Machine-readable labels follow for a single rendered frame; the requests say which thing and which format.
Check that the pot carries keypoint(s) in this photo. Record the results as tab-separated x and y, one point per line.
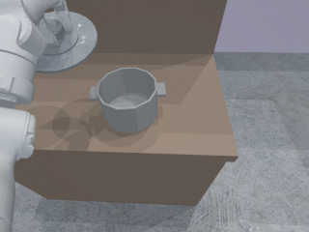
128	98

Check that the right robot hand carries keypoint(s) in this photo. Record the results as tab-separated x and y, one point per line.
249	226

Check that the robot left upper arm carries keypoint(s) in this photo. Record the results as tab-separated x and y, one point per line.
17	137

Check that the knob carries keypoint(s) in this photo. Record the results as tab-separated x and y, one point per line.
57	28

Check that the table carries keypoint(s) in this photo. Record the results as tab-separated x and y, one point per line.
77	156

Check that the left robot hand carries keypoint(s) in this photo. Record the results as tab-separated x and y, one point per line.
62	12

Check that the left robot forearm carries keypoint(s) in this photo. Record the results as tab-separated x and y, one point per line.
21	45

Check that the lid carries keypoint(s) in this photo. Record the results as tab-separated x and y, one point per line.
76	46

